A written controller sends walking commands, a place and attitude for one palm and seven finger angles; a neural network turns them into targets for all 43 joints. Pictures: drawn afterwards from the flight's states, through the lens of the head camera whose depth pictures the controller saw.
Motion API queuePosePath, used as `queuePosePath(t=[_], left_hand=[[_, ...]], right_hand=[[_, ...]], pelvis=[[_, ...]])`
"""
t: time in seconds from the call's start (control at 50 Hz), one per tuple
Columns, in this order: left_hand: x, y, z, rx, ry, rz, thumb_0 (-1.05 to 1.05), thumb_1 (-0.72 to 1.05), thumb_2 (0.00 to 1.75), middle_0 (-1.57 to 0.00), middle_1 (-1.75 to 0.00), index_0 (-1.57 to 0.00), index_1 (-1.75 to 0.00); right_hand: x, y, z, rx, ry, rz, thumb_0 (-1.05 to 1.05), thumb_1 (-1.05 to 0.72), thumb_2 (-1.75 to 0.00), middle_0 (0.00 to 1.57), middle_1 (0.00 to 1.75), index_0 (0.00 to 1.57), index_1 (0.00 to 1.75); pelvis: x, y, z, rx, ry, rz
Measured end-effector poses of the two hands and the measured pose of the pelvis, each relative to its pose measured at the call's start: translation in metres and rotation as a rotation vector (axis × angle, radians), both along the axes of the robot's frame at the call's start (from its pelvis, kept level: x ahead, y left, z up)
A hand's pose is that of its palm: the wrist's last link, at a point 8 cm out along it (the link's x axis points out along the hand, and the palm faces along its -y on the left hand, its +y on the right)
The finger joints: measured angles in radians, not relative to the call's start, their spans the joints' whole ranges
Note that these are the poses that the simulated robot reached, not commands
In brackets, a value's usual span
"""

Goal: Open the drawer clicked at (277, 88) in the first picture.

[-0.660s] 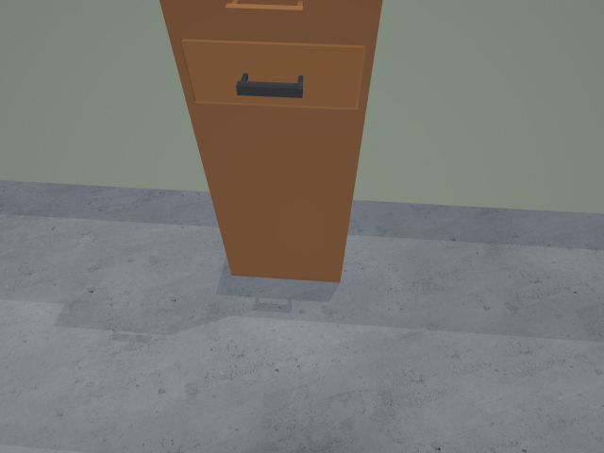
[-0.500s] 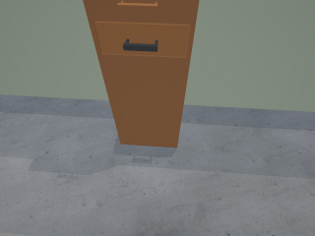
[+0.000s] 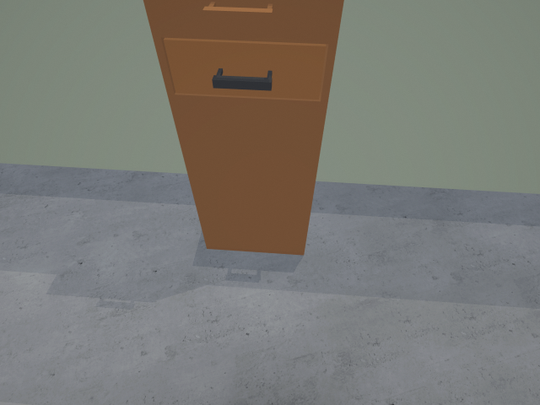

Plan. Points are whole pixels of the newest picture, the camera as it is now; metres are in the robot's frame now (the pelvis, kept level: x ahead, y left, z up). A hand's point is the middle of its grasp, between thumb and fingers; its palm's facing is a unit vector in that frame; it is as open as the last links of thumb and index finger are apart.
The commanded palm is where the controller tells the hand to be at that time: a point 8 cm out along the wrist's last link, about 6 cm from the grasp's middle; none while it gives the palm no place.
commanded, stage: look at it before walking up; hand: left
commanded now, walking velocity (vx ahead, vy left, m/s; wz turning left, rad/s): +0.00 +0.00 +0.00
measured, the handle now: (243, 78) +0.81 +0.11 +0.07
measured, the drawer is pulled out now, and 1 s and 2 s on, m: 0.00 0.00 0.00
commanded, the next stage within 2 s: take the last steps up to it in 0.18 s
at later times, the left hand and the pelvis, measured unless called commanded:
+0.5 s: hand out of the picture -0.01 +0.16 -0.18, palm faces +0.07 -0.98 -0.17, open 7.4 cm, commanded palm none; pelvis +0.01 +0.00 -0.01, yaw -1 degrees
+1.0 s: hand out of the picture +0.15 +0.12 -0.18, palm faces +0.06 -0.98 -0.21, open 7.4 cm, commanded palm none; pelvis +0.14 -0.06 +0.00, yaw +0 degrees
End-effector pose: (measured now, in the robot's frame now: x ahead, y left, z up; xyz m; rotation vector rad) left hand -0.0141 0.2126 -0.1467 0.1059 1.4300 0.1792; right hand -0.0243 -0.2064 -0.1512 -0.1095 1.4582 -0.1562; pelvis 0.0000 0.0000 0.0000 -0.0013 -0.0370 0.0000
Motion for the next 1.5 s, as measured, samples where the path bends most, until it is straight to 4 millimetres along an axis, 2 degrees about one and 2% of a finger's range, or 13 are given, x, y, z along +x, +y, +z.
queuePosePath(t=[0.38, 0.6, 0.68, 0.82, 0.9, 1.02, 1.12, 1.18, 1.22, 1.28, 1.34, 1.4, 1.5], left_hand=[[-0.001, 0.003, 0.0, 0.004, 0.0, 0.002, 0.01, 0.91, 0.9, -0.2, -0.3, -0.19, -0.3], [0.002, 0.0, -0.018, -0.04, 0.075, 0.021, 0.01, 0.91, 0.9, -0.2, -0.3, -0.19, -0.3], [0.025, -0.004, -0.017, -0.036, 0.1, -0.018, 0.01, 0.91, 0.9, -0.2, -0.3, -0.19, -0.3], [0.123, -0.012, -0.007, 0.043, -0.09, -0.044, 0.02, 0.92, 0.9, -0.2, -0.3, -0.19, -0.3], [0.149, -0.02, -0.001, 0.072, -0.142, -0.001, 0.01, 0.92, 0.9, -0.2, -0.3, -0.19, -0.3], [0.16, -0.049, 0.001, 0.018, -0.045, -0.014, 0.01, 0.91, 0.9, -0.2, -0.3, -0.19, -0.3], [0.165, -0.068, -0.009, -0.047, 0.045, 0.011, 0.01, 0.91, 0.9, -0.2, -0.3, -0.19, -0.3], [0.176, -0.073, -0.022, -0.069, 0.09, 0.005, 0.01, 0.91, 0.9, -0.2, -0.3, -0.2, -0.3], [0.194, -0.074, -0.023, -0.062, 0.091, -0.018, 0.01, 0.9, 0.9, -0.2, -0.3, -0.2, -0.3], [0.236, -0.075, -0.016, -0.038, 0.023, -0.022, 0.01, 0.91, 0.9, -0.2, -0.3, -0.2, -0.3], [0.275, -0.073, -0.006, 0.016, -0.063, -0.027, 0.02, 0.93, 0.9, -0.2, -0.3, -0.2, -0.3], [0.298, -0.071, -0.009, 0.068, -0.099, -0.036, 0.03, 0.94, 0.9, -0.2, -0.3, -0.2, -0.3], [0.335, -0.076, -0.001, 0.077, -0.081, -0.049, 0.02, 0.93, 0.9, -0.2, -0.3, -0.19, -0.3]], right_hand=[[0.003, 0.0, -0.001, 0.001, -0.009, 0.006, 0.0, -0.91, -0.9, 0.2, 0.3, 0.19, 0.3], [0.001, 0.0, -0.004, -0.016, 0.045, -0.047, 0.0, -0.91, -0.9, 0.2, 0.3, 0.19, 0.3], [0.001, 0.0, -0.006, -0.014, 0.059, -0.087, 0.0, -0.91, -0.9, 0.2, 0.3, 0.19, 0.3], [-0.006, -0.017, -0.011, 0.049, 0.192, -0.099, 0.0, -0.9, -0.9, 0.2, 0.3, 0.2, 0.3], [0.038, -0.044, -0.01, 0.037, 0.19, -0.066, 0.01, -0.91, -0.9, 0.2, 0.3, 0.2, 0.3], [0.166, -0.078, 0.002, -0.017, -0.052, -0.027, 0.01, -0.91, -0.9, 0.2, 0.3, 0.19, 0.3], [0.274, -0.082, 0.007, -0.04, -0.241, 0.029, 0.01, -0.91, -0.9, 0.2, 0.3, 0.19, 0.3], [0.32, -0.081, 0.002, -0.062, -0.344, 0.033, 0.0, -0.91, -0.9, 0.2, 0.3, 0.19, 0.3], [0.332, -0.081, 0.003, -0.055, -0.365, 0.025, 0.0, -0.91, -0.9, 0.2, 0.3, 0.19, 0.3], [0.331, -0.085, 0.001, -0.037, -0.317, 0.022, 0.0, -0.91, -0.9, 0.2, 0.3, 0.19, 0.3], [0.329, -0.104, -0.007, -0.047, -0.232, 0.034, -0.01, -0.94, -0.9, 0.2, 0.3, 0.2, 0.3], [0.328, -0.121, -0.019, -0.033, -0.148, 0.019, -0.01, -0.94, -0.9, 0.2, 0.3, 0.2, 0.3], [0.323, -0.137, -0.014, -0.04, -0.05, -0.017, 0.0, -0.93, -0.9, 0.2, 0.3, 0.2, 0.3]], pelvis=[[0.0, 0.001, -0.001, 0.002, -0.001, -0.001], [0.034, 0.0, -0.013, 0.003, 0.019, -0.02], [0.051, -0.005, -0.016, 0.019, 0.03, -0.038], [0.087, -0.036, -0.021, 0.02, 0.032, -0.014], [0.111, -0.049, -0.015, 0.011, 0.018, 0.013], [0.151, -0.059, -0.004, 0.027, 0.038, -0.009], [0.188, -0.059, -0.008, 0.02, 0.026, -0.027], [0.212, -0.057, -0.021, 0.007, 0.012, -0.059], [0.223, -0.061, -0.021, 0.023, 0.002, -0.07], [0.239, -0.07, -0.016, 0.024, 0.008, -0.051], [0.253, -0.08, -0.014, 0.02, 0.012, -0.032], [0.27, -0.096, -0.022, 0.043, 0.014, -0.024], [0.296, -0.104, -0.015, 0.021, 0.027, -0.006]])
